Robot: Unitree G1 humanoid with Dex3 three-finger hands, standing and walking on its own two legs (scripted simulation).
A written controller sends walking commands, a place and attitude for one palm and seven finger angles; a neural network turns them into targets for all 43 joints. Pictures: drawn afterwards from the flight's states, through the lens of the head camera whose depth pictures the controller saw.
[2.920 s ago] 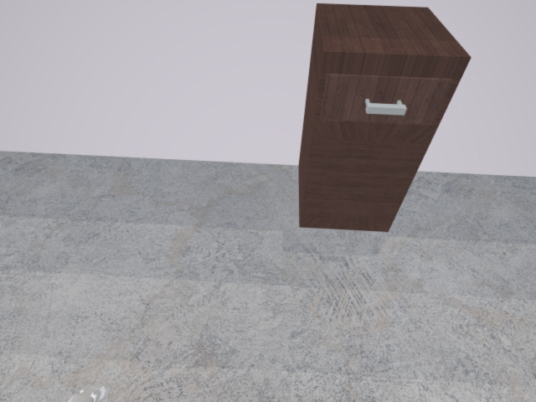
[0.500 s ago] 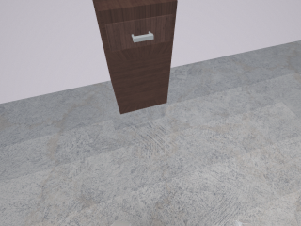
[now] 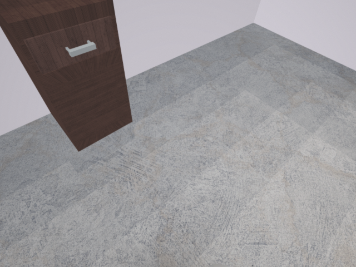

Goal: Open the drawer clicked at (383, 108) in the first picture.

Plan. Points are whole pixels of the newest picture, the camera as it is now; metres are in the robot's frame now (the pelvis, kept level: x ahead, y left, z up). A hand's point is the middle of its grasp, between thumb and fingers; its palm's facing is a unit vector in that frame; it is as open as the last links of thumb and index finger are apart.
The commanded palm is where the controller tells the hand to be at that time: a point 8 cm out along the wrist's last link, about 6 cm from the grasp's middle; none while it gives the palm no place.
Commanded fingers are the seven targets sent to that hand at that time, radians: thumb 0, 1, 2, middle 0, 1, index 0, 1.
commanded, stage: walk to a spot facing it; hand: left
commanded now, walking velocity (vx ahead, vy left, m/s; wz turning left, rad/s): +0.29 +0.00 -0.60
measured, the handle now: (80, 47) +0.98 +0.50 -0.08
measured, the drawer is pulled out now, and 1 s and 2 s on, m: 0.00 0.00 0.00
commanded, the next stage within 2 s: turn to face it in 1.34 s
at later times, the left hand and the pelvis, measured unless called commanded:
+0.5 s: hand out of the picture +0.14 +0.13 -0.18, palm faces -0.18 -0.97 -0.18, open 7.4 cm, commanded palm none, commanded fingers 0.00 0.90 0.90 -0.20 -0.30 -0.20 -0.30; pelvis +0.14 -0.05 -0.01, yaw -15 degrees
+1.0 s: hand (152, 151) +0.50 +0.11 -0.17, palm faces -0.42 -0.89 -0.18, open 7.4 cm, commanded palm none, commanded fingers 0.00 0.90 0.90 -0.20 -0.30 -0.20 -0.30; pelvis +0.35 -0.03 +0.00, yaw -30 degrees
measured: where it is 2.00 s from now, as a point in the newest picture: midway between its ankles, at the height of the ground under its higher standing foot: (225, 193)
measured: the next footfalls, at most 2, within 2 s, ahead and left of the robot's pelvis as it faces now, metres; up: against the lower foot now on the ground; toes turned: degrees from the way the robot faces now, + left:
right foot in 0.12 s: +0.03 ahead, -0.15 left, +0.00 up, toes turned -12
left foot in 0.60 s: +0.38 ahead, +0.02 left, +0.00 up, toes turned -10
